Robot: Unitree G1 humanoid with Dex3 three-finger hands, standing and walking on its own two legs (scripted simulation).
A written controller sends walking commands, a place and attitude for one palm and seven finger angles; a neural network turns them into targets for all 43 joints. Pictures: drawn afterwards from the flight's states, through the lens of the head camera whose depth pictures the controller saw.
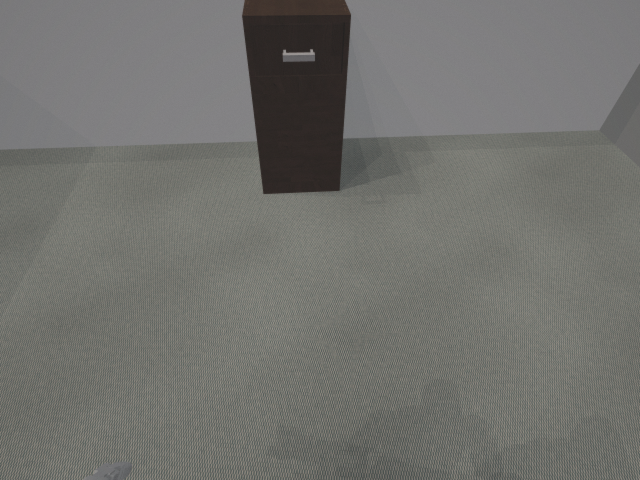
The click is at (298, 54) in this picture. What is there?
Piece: drawer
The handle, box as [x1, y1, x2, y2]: [283, 49, 314, 61]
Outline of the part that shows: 314,52 312,51 312,49 310,49 309,52 286,53 285,50 283,50 283,61 314,60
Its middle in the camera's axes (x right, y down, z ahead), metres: -0.08 -0.67 +1.41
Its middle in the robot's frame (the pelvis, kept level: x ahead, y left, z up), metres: +1.50 +0.15 -0.09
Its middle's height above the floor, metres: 0.68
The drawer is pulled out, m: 0.00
